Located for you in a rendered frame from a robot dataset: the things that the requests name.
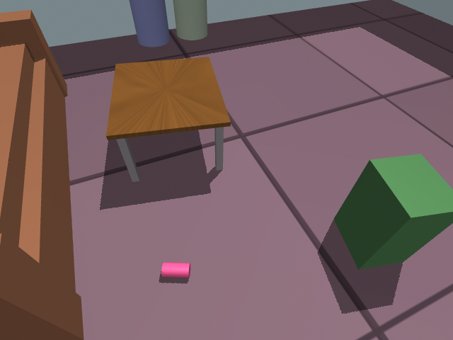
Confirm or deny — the sofa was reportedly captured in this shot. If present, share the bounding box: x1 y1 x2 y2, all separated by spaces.
0 10 84 340

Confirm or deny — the coffee table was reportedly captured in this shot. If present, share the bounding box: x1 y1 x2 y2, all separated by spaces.
106 57 231 182

